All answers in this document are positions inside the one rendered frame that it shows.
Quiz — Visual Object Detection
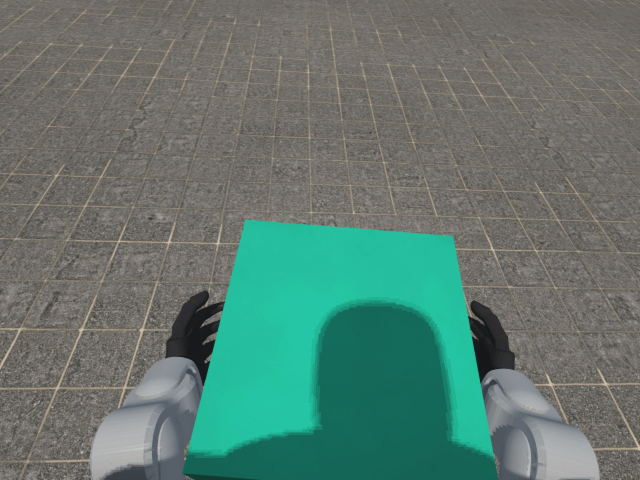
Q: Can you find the right robot hand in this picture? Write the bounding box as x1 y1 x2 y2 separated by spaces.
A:
468 301 515 384

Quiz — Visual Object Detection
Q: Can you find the left robot hand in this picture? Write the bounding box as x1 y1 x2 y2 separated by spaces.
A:
165 290 225 386

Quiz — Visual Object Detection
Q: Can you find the right robot forearm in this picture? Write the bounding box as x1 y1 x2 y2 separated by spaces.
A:
481 369 600 480

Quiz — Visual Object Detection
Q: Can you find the left robot forearm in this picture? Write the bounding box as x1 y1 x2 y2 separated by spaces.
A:
90 357 203 480

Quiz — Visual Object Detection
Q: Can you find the carton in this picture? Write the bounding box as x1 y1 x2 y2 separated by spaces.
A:
183 220 498 480

